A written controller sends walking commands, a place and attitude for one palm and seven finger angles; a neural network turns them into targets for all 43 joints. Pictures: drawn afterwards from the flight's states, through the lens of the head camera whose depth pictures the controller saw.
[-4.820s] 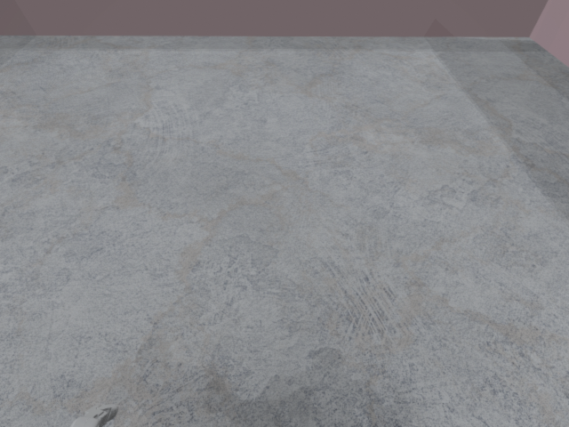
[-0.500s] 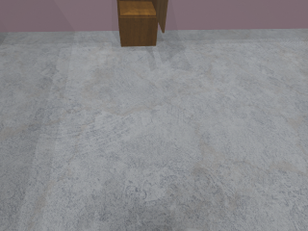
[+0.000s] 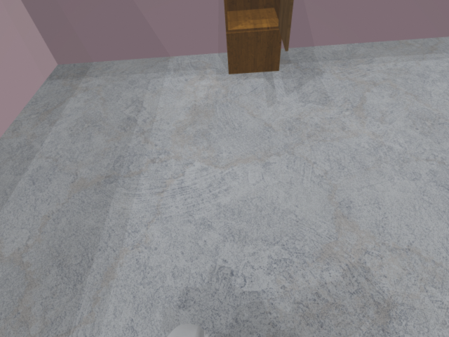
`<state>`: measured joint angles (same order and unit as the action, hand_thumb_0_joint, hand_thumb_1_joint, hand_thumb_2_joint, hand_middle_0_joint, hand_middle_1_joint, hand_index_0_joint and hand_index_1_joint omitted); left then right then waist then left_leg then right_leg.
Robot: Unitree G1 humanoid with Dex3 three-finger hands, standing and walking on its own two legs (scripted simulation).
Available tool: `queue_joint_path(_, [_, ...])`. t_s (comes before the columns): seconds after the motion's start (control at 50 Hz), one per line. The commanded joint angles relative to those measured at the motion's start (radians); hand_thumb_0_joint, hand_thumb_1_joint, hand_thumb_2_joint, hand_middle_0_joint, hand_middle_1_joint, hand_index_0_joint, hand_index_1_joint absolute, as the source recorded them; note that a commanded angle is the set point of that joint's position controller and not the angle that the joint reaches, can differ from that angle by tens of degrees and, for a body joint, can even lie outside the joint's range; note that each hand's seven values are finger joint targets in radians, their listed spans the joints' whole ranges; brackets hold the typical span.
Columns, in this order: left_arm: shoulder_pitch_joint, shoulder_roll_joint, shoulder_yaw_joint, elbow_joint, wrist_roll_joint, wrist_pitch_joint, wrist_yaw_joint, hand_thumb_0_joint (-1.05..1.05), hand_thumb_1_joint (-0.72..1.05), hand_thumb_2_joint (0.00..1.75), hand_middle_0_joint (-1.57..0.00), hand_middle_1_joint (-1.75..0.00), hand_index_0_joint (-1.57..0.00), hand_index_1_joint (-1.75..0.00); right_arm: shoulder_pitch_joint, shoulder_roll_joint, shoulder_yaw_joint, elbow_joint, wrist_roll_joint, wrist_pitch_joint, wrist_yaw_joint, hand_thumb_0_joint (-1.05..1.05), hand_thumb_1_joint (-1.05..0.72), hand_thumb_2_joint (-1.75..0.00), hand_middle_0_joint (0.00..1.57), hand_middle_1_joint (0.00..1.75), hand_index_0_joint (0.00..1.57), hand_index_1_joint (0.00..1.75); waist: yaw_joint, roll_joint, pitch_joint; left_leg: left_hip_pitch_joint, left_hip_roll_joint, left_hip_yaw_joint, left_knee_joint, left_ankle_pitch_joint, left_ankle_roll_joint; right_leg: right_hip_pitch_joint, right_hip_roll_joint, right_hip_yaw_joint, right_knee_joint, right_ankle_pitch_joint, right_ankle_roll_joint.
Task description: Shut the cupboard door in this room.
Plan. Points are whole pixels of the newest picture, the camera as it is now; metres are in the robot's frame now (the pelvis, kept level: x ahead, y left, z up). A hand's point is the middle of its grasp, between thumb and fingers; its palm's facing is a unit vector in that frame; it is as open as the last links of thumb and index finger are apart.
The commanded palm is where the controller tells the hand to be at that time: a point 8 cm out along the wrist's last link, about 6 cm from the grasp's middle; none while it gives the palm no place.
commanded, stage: turn or walk to find it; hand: left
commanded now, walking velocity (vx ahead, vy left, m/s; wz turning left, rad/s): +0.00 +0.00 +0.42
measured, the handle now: out of the picture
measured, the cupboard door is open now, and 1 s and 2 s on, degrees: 89 89 89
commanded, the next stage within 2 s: none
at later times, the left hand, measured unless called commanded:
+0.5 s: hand out of the picture -0.02 +0.29 -0.18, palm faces +0.26 -0.94 -0.23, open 7.3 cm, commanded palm none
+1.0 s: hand out of the picture +0.01 +0.23 -0.14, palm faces +0.39 -0.88 -0.29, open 7.3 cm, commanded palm none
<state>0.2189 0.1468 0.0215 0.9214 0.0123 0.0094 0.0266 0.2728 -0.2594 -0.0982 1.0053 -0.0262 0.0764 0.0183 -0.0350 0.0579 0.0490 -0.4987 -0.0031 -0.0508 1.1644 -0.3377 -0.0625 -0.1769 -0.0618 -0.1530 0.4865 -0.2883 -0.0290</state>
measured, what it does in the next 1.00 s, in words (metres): steps on the spot, turning left: left foot, then right foot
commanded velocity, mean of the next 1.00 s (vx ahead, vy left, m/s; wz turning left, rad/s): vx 0.00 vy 0.00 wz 0.42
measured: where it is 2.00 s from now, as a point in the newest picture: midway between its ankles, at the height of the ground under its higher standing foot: outside the picture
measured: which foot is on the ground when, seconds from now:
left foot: up 0.00-0.26, down 0.28-0.88, up 0.90-1.00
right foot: down 0.00-0.28, up 0.30-0.86, down 0.88-1.00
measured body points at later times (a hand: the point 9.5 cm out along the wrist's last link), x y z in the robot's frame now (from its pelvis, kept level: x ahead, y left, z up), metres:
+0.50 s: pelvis -0.02 +0.08 +0.00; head +0.00 +0.11 +0.45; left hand -0.04 +0.34 -0.16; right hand +0.13 -0.15 -0.12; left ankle -0.04 +0.15 -0.74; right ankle -0.02 -0.09 -0.65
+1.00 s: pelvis -0.02 +0.01 +0.00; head +0.01 -0.02 +0.44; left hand -0.01 +0.28 -0.12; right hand +0.08 -0.22 -0.17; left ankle -0.08 +0.14 -0.68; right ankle +0.00 -0.07 -0.74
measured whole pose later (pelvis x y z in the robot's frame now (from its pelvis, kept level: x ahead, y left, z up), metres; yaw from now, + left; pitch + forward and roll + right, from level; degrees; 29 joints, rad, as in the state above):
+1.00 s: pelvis -0.02 +0.01 +0.00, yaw +24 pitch +0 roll +2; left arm 0.17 0.16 0.02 0.90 0.01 0.02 0.03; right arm 0.29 -0.24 -0.09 1.00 -0.02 0.07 0.01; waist -0.05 0.07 0.04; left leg -0.46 -0.07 -0.07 1.00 -0.42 -0.03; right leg -0.21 -0.04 -0.09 0.52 -0.31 -0.04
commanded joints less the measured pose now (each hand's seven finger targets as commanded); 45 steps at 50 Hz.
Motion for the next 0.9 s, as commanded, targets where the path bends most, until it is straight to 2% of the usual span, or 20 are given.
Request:
queue_joint_path(0.0, [0.044,0.201,0.054,-0.049,0.007,-0.026,0.012,0.0,0.9,0.9,-0.2,-0.3,-0.2,-0.3,-0.043,-0.049,0.001,-0.063,0.003,-0.013,-0.006,0.0,-0.9,-0.9,0.2,0.3,0.2,0.3,0.038,-0.216,-0.008,-0.085,0.035,0.014,-0.005,-0.014,-0.021,0.079,-0.255,0.157,-0.173,0.348,-0.087])
queue_joint_path(0.14, [0.096,0.258,0.072,-0.012,0.021,-0.013,0.008,0.0,0.9,0.9,-0.2,-0.3,-0.2,-0.3,-0.139,-0.023,0.025,-0.094,0.015,-0.03,-0.006,0.0,-0.9,-0.9,0.2,0.3,0.2,0.3,0.081,-0.256,-0.049,0.065,0.031,0.107,-0.354,-0.125,-0.001,0.104,-0.295,0.126,-0.087,0.512,-0.119])
queue_joint_path(0.18, [0.078,0.272,0.078,-0.009,0.021,-0.009,0.006,0.0,0.9,0.9,-0.2,-0.3,-0.2,-0.3,-0.105,-0.024,0.027,-0.092,0.019,-0.039,-0.008,0.0,-0.9,-0.9,0.2,0.3,0.2,0.3,0.065,-0.277,-0.077,0.146,0.022,0.133,-0.479,-0.087,0.01,0.094,-0.297,0.096,-0.033,0.521,-0.098])
queue_joint_path(0.22, [0.052,0.266,0.078,-0.008,0.009,-0.001,0.003,0.0,0.9,0.9,-0.2,-0.3,-0.2,-0.3,-0.049,-0.05,0.025,-0.077,0.016,-0.049,-0.009,0.0,-0.9,-0.9,0.2,0.3,0.2,0.3,0.022,-0.226,-0.093,0.305,0.025,0.136,-0.682,0.108,0.026,0.001,-0.266,0.037,0.059,0.41,-0.03])
queue_joint_path(0.24, [0.062,0.234,0.072,-0.018,0.0,0.007,0.001,0.0,0.9,0.9,-0.2,-0.3,-0.2,-0.3,-0.009,-0.109,0.012,-0.073,0.012,-0.06,-0.008,0.0,-0.9,-0.9,0.2,0.3,0.2,0.3,0.001,-0.058,-0.13,0.444,0.111,0.026,-0.777,0.26,0.057,-0.119,-0.208,-0.014,0.207,0.24,0.026])
queue_joint_path(0.26, [0.052,0.167,0.055,-0.051,-0.005,0.012,-0.005,0.0,0.9,0.9,-0.2,-0.3,-0.2,-0.3,0.024,-0.208,-0.009,-0.077,0.007,-0.065,-0.012,0.0,-0.9,-0.9,0.2,0.3,0.2,0.3,-0.013,0.249,-0.117,0.522,0.351,-0.293,-0.825,0.558,0.151,-0.361,-0.074,-0.036,0.415,-0.273,0.102])
queue_joint_path(0.28, [0.007,0.165,0.047,-0.068,0.003,0.025,0.001,0.0,0.9,0.9,-0.2,-0.3,-0.2,-0.3,0.054,-0.24,-0.016,-0.065,0.007,-0.056,-0.019,0.0,-0.9,-0.9,0.2,0.3,0.2,0.3,-0.036,0.211,-0.122,0.447,0.424,-0.313,-0.837,0.601,0.242,-0.351,-0.061,0.062,0.546,-0.377,0.095])
queue_joint_path(0.3, [-0.031,0.17,0.051,-0.058,0.007,0.033,0.003,0.0,0.9,0.9,-0.2,-0.3,-0.2,-0.3,0.034,-0.2,-0.007,-0.058,0.004,-0.06,-0.031,0.0,-0.9,-0.9,0.2,0.3,0.2,0.3,-0.033,0.169,-0.088,0.395,0.373,-0.27,-0.851,0.553,0.241,-0.352,-0.072,0.117,0.593,-0.319,0.089])
queue_joint_path(0.32, [-0.048,0.176,0.056,-0.049,0.006,0.036,-0.001,0.0,0.9,0.9,-0.2,-0.3,-0.2,-0.3,-0.015,-0.179,0.001,-0.071,0.003,-0.06,-0.038,0.0,-0.9,-0.9,0.2,0.3,0.2,0.3,-0.016,0.173,-0.048,0.365,0.329,-0.251,-0.851,0.513,0.234,-0.373,-0.073,0.129,0.627,-0.257,0.092])
queue_joint_path(0.34, [-0.04,0.184,0.059,-0.037,0.006,0.034,-0.007,0.0,0.9,0.9,-0.2,-0.3,-0.2,-0.3,-0.066,-0.155,0.011,-0.088,0.004,-0.061,-0.04,0.0,-0.9,-0.9,0.2,0.3,0.2,0.3,0.005,0.131,-0.022,0.34,0.288,-0.208,-0.849,0.489,0.22,-0.372,-0.069,0.137,0.646,-0.189,0.092])
queue_joint_path(0.36, [-0.008,0.181,0.061,-0.02,0.006,0.03,-0.014,0.0,0.9,0.9,-0.2,-0.3,-0.2,-0.3,-0.095,-0.142,0.018,-0.097,0.007,-0.066,-0.041,0.0,-0.9,-0.9,0.2,0.3,0.2,0.3,0.025,0.111,-0.034,0.348,0.266,-0.173,-0.85,0.476,0.21,-0.366,-0.066,0.134,0.656,-0.143,0.096])
queue_joint_path(0.42, [0.015,0.185,0.059,-0.003,0.007,0.028,-0.014,0.0,0.9,0.9,-0.2,-0.3,-0.2,-0.3,-0.077,-0.133,0.02,-0.101,0.012,-0.075,-0.042,0.0,-0.9,-0.9,0.2,0.3,0.2,0.3,0.029,0.064,-0.065,0.397,0.222,-0.136,-0.849,0.548,0.197,-0.358,-0.049,0.134,0.65,-0.082,0.112])
queue_joint_path(0.54, [-0.041,0.18,0.058,-0.034,0.006,0.026,-0.007,0.0,0.9,0.9,-0.2,-0.3,-0.2,-0.3,-0.006,-0.128,0.011,-0.092,0.011,-0.077,-0.042,0.0,-0.9,-0.9,0.2,0.3,0.2,0.3,0.005,0.055,-0.09,0.471,0.221,-0.205,-0.833,0.621,0.215,-0.374,-0.036,0.151,0.569,-0.09,0.13])
queue_joint_path(0.68, [-0.119,0.157,0.051,-0.076,0.0,0.025,-0.002,0.0,0.9,0.9,-0.2,-0.3,-0.2,-0.3,0.02,-0.128,0.001,-0.09,0.0,-0.066,-0.041,0.0,-0.9,-0.9,0.2,0.3,0.2,0.3,-0.013,0.057,-0.074,0.408,0.225,-0.318,-0.832,0.517,0.251,-0.306,-0.002,0.159,0.414,-0.16,0.113])
queue_joint_path(0.76, [-0.079,0.149,0.047,-0.078,-0.006,0.018,0.0,0.0,0.9,0.9,-0.2,-0.3,-0.2,-0.3,-0.009,-0.134,-0.001,-0.096,-0.002,-0.059,-0.036,0.0,-0.9,-0.9,0.2,0.3,0.2,0.3,0.012,0.079,-0.084,0.317,0.197,-0.339,-0.807,0.502,0.239,-0.166,0.033,0.146,0.239,-0.133,0.091])
queue_joint_path(0.8, [-0.031,0.153,0.048,-0.068,-0.009,0.011,0.003,0.0,0.9,0.9,-0.2,-0.3,-0.2,-0.3,-0.02,-0.128,-0.002,-0.098,0.001,-0.057,-0.033,0.0,-0.9,-0.9,0.2,0.3,0.2,0.3,0.033,0.069,-0.105,0.257,0.165,-0.33,-0.776,0.458,0.211,-0.056,0.045,0.135,0.099,-0.03,0.082])
queue_joint_path(0.82, [-0.006,0.161,0.052,-0.06,-0.009,0.005,0.006,0.0,0.9,0.9,-0.2,-0.3,-0.2,-0.3,-0.024,-0.118,-0.001,-0.1,0.007,-0.056,-0.031,0.0,-0.9,-0.9,0.2,0.3,0.2,0.3,0.05,0.046,-0.111,0.187,0.138,-0.321,-0.747,0.389,0.182,0.046,0.034,0.138,-0.019,0.057,0.078])
queue_joint_path(0.84, [0.025,0.197,0.058,-0.057,-0.004,-0.004,0.01,0.0,0.9,0.9,-0.2,-0.3,-0.2,-0.3,-0.017,-0.088,0.002,-0.103,0.014,-0.057,-0.026,0.0,-0.9,-0.9,0.2,0.3,0.2,0.3,0.062,-0.034,-0.132,0.092,0.087,-0.276,-0.678,0.264,0.133,0.169,-0.041,0.207,-0.13,0.101,0.06])
queue_joint_path(0.86, [0.047,0.284,0.075,-0.056,0.01,-0.015,0.018,0.0,0.9,0.9,-0.2,-0.3,-0.2,-0.3,0.002,-0.03,0.01,-0.116,0.022,-0.06,-0.021,0.0,-0.9,-0.9,0.2,0.3,0.2,0.3,0.067,-0.286,-0.15,-0.078,-0.038,-0.112,-0.482,-0.014,0.062,0.287,-0.28,0.451,-0.205,0.125,-0.021])
queue_joint_path(0.88, [0.045,0.314,0.075,-0.07,0.008,-0.011,0.016,0.0,0.9,0.9,-0.2,-0.3,-0.2,-0.3,-0.013,-0.058,-0.002,-0.132,0.011,-0.054,-0.026,0.0,-0.9,-0.9,0.2,0.3,0.2,0.3,0.073,-0.306,-0.123,-0.088,-0.08,-0.033,-0.269,-0.236,0.036,0.153,-0.432,0.543,-0.222,0.217,-0.125])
